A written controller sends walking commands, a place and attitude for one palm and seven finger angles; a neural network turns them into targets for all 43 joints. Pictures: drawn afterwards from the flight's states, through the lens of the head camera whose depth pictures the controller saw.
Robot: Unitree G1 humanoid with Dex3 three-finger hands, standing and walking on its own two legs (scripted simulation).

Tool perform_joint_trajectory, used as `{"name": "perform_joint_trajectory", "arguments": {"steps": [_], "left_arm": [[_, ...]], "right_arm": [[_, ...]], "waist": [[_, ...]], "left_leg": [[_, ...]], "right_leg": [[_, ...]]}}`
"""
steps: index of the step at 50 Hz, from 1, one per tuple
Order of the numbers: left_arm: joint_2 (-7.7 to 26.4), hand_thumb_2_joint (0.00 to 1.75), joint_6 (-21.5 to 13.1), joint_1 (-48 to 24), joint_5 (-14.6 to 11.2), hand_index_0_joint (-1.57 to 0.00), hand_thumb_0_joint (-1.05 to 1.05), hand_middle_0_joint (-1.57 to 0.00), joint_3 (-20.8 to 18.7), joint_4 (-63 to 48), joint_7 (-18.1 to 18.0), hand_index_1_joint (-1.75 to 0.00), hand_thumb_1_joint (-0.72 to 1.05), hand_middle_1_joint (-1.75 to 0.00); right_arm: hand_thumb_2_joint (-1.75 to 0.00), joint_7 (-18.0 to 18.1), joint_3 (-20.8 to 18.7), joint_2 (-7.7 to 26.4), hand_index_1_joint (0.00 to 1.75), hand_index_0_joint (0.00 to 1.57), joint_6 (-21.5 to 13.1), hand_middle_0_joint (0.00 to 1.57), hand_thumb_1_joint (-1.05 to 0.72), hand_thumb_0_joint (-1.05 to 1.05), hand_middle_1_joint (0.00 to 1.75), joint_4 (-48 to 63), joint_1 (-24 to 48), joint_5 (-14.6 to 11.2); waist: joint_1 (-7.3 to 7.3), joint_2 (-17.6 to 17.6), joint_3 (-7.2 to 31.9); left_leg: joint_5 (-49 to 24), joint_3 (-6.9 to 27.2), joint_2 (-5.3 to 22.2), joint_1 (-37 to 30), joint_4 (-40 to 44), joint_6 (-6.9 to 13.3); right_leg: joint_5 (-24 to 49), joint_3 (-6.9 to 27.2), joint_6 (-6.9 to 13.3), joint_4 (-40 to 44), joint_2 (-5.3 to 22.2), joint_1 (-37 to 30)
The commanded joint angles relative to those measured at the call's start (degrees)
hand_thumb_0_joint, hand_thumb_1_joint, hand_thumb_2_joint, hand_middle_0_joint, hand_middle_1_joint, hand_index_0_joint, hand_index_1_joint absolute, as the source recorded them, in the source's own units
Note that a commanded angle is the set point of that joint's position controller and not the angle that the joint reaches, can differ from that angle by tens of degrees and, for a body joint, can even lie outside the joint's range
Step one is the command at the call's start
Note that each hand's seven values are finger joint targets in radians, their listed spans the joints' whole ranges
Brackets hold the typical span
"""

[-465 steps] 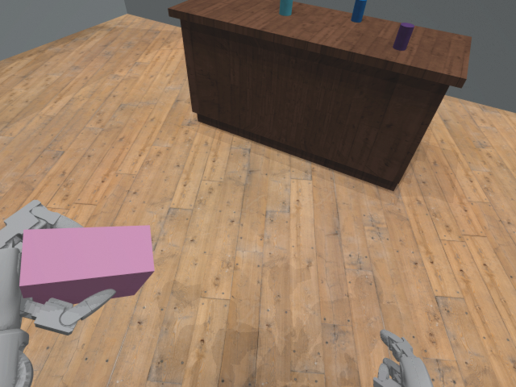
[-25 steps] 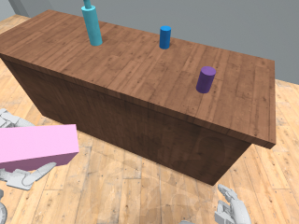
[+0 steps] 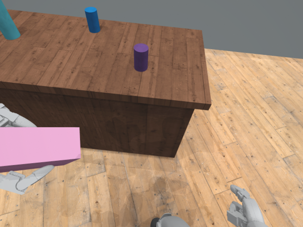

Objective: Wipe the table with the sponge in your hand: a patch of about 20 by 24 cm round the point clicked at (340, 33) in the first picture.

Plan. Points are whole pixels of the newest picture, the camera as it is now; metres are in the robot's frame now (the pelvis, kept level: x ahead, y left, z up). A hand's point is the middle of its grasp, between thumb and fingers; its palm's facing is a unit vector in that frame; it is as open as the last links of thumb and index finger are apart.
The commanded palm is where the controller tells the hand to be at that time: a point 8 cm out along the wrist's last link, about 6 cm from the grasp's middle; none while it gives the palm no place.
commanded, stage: turn to face it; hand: left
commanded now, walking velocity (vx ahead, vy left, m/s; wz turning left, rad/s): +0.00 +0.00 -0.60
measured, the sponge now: (48, 149) +0.23 +0.22 +0.14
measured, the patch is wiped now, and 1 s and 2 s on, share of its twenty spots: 0.00 0.00 0.00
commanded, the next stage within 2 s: take the last steps up to it in 0.66 s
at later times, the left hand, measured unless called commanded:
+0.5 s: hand (116, 136) +0.25 +0.09 +0.17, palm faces +0.01 -0.84 -0.54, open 10.0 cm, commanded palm +0.20 +0.16 +0.19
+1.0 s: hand (147, 153) +0.22 +0.04 +0.18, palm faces -0.03 -0.88 -0.48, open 10.0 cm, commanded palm +0.19 +0.12 +0.19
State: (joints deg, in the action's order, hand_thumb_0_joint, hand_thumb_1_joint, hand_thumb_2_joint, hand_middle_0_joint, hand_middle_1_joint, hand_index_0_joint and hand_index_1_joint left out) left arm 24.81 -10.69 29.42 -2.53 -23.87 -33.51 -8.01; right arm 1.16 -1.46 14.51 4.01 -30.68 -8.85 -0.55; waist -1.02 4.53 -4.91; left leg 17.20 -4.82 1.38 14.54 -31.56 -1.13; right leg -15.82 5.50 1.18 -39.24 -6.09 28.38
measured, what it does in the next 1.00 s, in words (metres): steps to the right, turning right: right foot, then left foot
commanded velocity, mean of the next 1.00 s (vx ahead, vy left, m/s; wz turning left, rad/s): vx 0.05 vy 0.04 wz -0.26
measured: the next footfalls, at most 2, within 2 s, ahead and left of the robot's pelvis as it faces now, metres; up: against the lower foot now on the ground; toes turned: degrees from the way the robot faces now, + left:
right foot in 0.24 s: +0.03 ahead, -0.17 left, +0.00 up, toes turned -13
left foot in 0.58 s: +0.04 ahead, +0.06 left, +0.00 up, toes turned -15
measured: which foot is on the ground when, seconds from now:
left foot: down 0.00-0.26, up 0.28-0.56, down 0.58-0.86, up 0.88-1.00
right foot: up 0.00-0.22, down 0.24-0.60, up 0.62-0.82, down 0.84-1.00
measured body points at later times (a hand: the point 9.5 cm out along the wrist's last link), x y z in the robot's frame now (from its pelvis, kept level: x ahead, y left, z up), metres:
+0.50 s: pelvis -0.03 -0.06 +0.01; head +0.04 -0.07 +0.45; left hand +0.24 +0.14 +0.20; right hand +0.06 -0.35 -0.09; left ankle -0.01 +0.08 -0.69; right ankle -0.01 -0.16 -0.73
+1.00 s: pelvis -0.07 -0.08 +0.01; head -0.05 -0.10 +0.46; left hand +0.22 +0.08 +0.20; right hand -0.02 -0.34 -0.10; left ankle -0.04 +0.05 -0.68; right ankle -0.09 -0.17 -0.73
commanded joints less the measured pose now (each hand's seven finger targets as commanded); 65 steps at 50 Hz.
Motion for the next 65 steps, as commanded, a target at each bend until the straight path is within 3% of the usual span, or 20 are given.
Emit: {"name": "perform_joint_trajectory", "arguments": {"steps": [1,5,10,11,13,16,20,24,27,30,31,35,40,41,43,45,50,57,61,65], "left_arm": [[8.76,1.3,-3.96,-5.58,0.89,-1.2,0.0,-1.2,-5.79,-13.02,-0.93,-1.6,0.1,-1.6],[5.68,1.3,-3.17,-10.71,0.74,-1.2,0.0,-1.2,-0.56,-14.14,-0.9,-1.6,0.1,-1.6],[6.6,1.3,-2.9,-11.56,1.33,-1.2,0.0,-1.2,-1.97,-9.67,-1.28,-1.6,0.1,-1.6],[7.78,1.3,-3.28,-11.36,1.37,-1.2,0.0,-1.2,-3.13,-9.78,-1.41,-1.6,0.1,-1.6],[11.98,1.3,-3.9,-7.89,0.92,-1.2,0.0,-1.2,-7.98,-7.69,-2.22,-1.6,0.1,-1.6],[11.69,1.3,-3.57,2.11,-0.72,-1.2,0.0,-1.2,-10.59,-9.45,-1.87,-1.6,0.1,-1.6],[10.97,1.3,-5.19,3.12,-1.24,-1.2,0.0,-1.2,-11.58,-15.0,-2.23,-1.6,0.1,-1.6],[9.91,1.3,-4.63,4.94,-0.91,-1.2,0.0,-1.2,-10.62,-14.54,-2.36,-1.6,0.1,-1.6],[8.87,1.3,-3.8,4.86,-0.62,-1.2,0.0,-1.2,-9.17,-12.14,-2.14,-1.6,0.1,-1.6],[8.49,1.3,-4.3,1.81,0.26,-1.2,0.0,-1.2,-7.89,-12.01,-1.61,-1.6,0.1,-1.6],[8.67,1.3,-4.61,2.6,0.58,-1.2,0.0,-1.2,-8.15,-9.78,-1.43,-1.6,0.1,-1.6],[5.06,1.3,-4.17,-9.18,1.11,-1.2,0.0,-1.2,-0.96,-14.21,-0.67,-1.6,0.1,-1.6],[5.91,1.3,-3.17,-9.48,2.1,-1.2,0.0,-1.2,-0.66,-10.51,-1.68,-1.6,0.1,-1.6],[6.04,1.3,-3.3,-9.79,2.22,-1.2,0.0,-1.2,-0.85,-9.83,-1.8,-1.6,0.1,-1.6],[9.87,1.3,-3.66,-8.85,2.03,-1.2,0.0,-1.2,-4.39,-8.59,-2.59,-1.6,0.1,-1.6],[11.21,1.3,-2.97,-6.81,1.0,-1.2,0.0,-1.2,-6.85,-6.54,-2.43,-1.6,0.1,-1.6],[8.34,1.3,-4.58,1.82,0.55,-1.2,0.0,-1.2,-7.76,-4.22,-1.98,-1.6,0.1,-1.6],[5.9,1.3,-5.0,-1.99,1.36,-1.2,0.0,-1.2,-2.84,-8.06,-2.58,-1.6,0.1,-1.6],[7.06,1.3,-6.53,-5.97,2.28,-1.2,0.0,-1.2,-2.24,-13.42,-2.75,-1.6,0.1,-1.6],[7.87,1.3,-6.69,-11.09,2.42,-1.2,0.0,-1.2,-2.44,-11.74,-2.52,-1.6,0.1,-1.6]], "right_arm": [[-0.9,0.4,-1.54,3.5,0.3,0.2,-5.1,0.2,-0.9,0.0,0.3,8.83,3.3,0.1],[-0.9,-0.69,-1.59,4.86,0.3,0.2,-7.61,0.2,-0.9,0.0,0.3,8.21,0.62,-1.07],[-0.9,-1.44,-1.81,5.45,0.3,0.2,-9.69,0.2,-0.9,0.0,0.3,8.05,-1.0,-0.41],[-0.9,-1.66,-1.5,4.63,0.3,0.2,-9.58,0.2,-0.9,0.0,0.3,8.17,-0.75,-0.62],[-0.9,-1.26,-0.23,2.01,0.3,0.2,-8.84,0.2,-0.9,0.0,0.3,9.3,2.29,-0.28],[-0.9,-1.24,-0.26,0.82,0.3,0.2,-6.12,0.2,-0.9,0.0,0.3,9.17,3.88,-0.34],[-0.9,-1.38,0.22,0.86,0.3,0.2,-3.77,0.2,-0.9,0.0,0.3,7.72,5.45,0.09],[-0.9,-0.64,-0.9,2.37,0.3,0.2,-4.78,0.2,-0.9,0.0,0.3,7.6,3.61,0.06],[-0.9,-0.02,-1.49,3.33,0.3,0.2,-5.16,0.2,-0.9,0.0,0.3,6.47,1.75,-0.32],[-0.9,1.23,-2.9,5.58,0.3,0.2,-5.77,0.2,-0.9,0.0,0.3,7.52,1.99,-0.47],[-0.9,1.3,-2.61,4.44,0.3,0.2,-6.5,0.2,-0.9,0.0,0.3,7.01,1.99,-0.15],[-0.9,0.62,-1.91,4.27,0.3,0.2,-8.9,0.2,-0.9,0.0,0.3,5.79,1.13,-0.45],[-0.9,0.66,-1.92,5.22,0.3,0.2,-11.67,0.2,-0.9,0.0,0.3,5.21,0.15,-0.38],[-0.9,0.7,-1.63,4.58,0.3,0.2,-11.61,0.2,-0.9,0.0,0.3,5.22,0.65,-0.46],[-0.9,0.95,-0.53,2.08,0.3,0.2,-10.89,0.2,-0.9,0.0,0.3,5.47,0.53,-0.17],[-0.9,1.07,-1.24,3.23,0.3,0.2,-9.88,0.2,-0.9,0.0,0.3,4.79,2.88,-0.26],[-0.9,1.03,0.13,1.42,0.3,0.2,-7.31,0.2,-0.9,0.0,0.3,4.32,3.68,-0.08],[-0.9,1.81,-1.89,3.01,0.3,0.2,-8.7,0.2,-0.9,0.0,0.3,3.96,0.57,0.68],[-0.9,2.41,-2.67,5.06,0.3,0.2,-10.26,0.2,-0.9,0.0,0.3,5.2,0.35,0.62],[-0.9,1.95,-2.33,4.2,0.3,0.2,-12.28,0.2,-0.9,0.0,0.3,3.24,0.34,0.58]], "waist": [[-0.04,-17.55,5.8],[0.27,-20.65,3.94],[0.55,-17.05,8.1],[0.45,-11.61,10.15],[-0.83,9.76,12.43],[-0.8,3.13,15.42],[0.67,0.03,17.98],[0.09,0.9,17.25],[1.49,-0.72,16.71],[0.86,-18.79,11.92],[0.29,-19.51,11.39],[0.66,-20.21,6.71],[1.08,-18.38,8.98],[1.14,-14.96,8.95],[2.29,2.77,10.95],[0.67,8.02,10.67],[1.18,2.41,11.48],[1.83,-0.04,11.65],[1.23,-22.0,9.13],[1.48,-18.68,5.1]], "left_leg": [[-7.71,13.34,23.82,2.44,14.98,10.95],[-23.77,-1.63,17.93,-4.31,9.0,4.58],[-24.2,-3.33,16.55,-4.51,-2.93,0.63],[-19.82,-4.28,14.45,-2.13,-10.15,-0.57],[18.94,-2.11,3.27,16.2,-29.71,-4.01],[14.5,6.49,4.88,17.77,-37.12,-3.49],[10.31,3.98,4.0,12.31,-23.21,-3.66],[6.85,2.63,1.41,5.96,-10.03,-2.42],[-2.48,2.56,2.11,-5.73,5.14,-1.14],[-21.68,18.67,21.13,-9.26,12.22,7.46],[-21.83,18.05,23.11,-5.5,13.54,9.53],[-25.54,3.39,16.95,-1.88,9.19,6.63],[-15.14,2.16,13.43,1.24,2.61,3.43],[-8.49,1.53,11.43,4.22,-0.12,2.43],[7.78,-1.59,1.72,11.45,-13.21,-0.71],[12.83,3.57,1.62,13.44,-25.48,-0.39],[5.62,4.09,3.15,12.78,-16.65,-0.44],[0.97,-0.72,0.03,-0.87,4.96,1.6],[-8.63,19.91,16.2,-9.09,14.83,10.71],[0.2,14.64,13.01,-0.09,15.4,11.35]], "right_leg": [[-10.35,-0.95,-3.66,-30.2,6.25,3.68],[-8.88,-9.47,-4.57,-9.16,6.2,-1.15],[3.33,-12.71,-3.42,11.27,4.51,-16.3],[13.92,-8.37,-1.43,14.26,8.5,-20.92],[53.5,16.04,8.41,14.51,23.97,-30.25],[40.69,15.7,9.94,14.0,23.0,-28.97],[33.9,9.02,9.39,15.08,20.03,-26.81],[25.06,11.36,9.13,16.4,18.56,-22.9],[16.57,9.53,4.66,13.17,15.35,-15.28],[-12.52,-1.84,-2.06,-6.98,4.38,-0.6],[-15.06,-3.82,-2.66,-17.01,4.07,-0.38],[-8.88,-7.99,-3.47,-11.64,6.46,-3.11],[-1.19,-12.38,-3.16,10.07,5.62,-17.27],[2.67,-10.53,-2.49,14.16,7.57,-20.94],[15.05,10.22,4.83,20.24,22.05,-22.78],[1.48,16.4,7.84,25.4,26.78,-19.63],[13.45,2.62,7.56,21.66,23.58,-23.11],[-0.4,2.08,4.71,18.82,21.99,-19.28],[-15.67,-11.11,-2.02,-7.41,8.08,-2.55],[-13.26,-10.97,-2.18,-11.94,9.12,-5.15]]}}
